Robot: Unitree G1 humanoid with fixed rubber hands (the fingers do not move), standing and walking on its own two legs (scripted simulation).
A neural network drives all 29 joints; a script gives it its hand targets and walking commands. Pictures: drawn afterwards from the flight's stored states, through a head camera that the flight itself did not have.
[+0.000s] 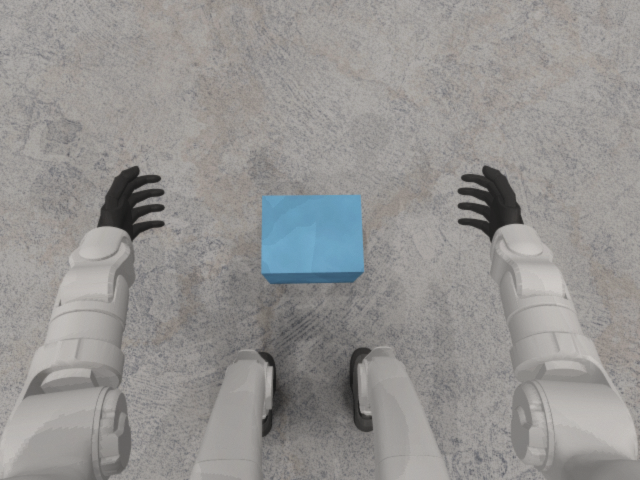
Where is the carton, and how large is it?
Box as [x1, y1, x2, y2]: [261, 195, 363, 283]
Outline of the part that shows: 262,196 261,273 270,283 352,282 363,272 360,195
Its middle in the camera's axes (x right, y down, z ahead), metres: -0.02 +0.00 +0.99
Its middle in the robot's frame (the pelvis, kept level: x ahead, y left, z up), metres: +0.48 +0.00 -0.57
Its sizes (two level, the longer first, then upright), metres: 0.229 0.181 0.218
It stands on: the floor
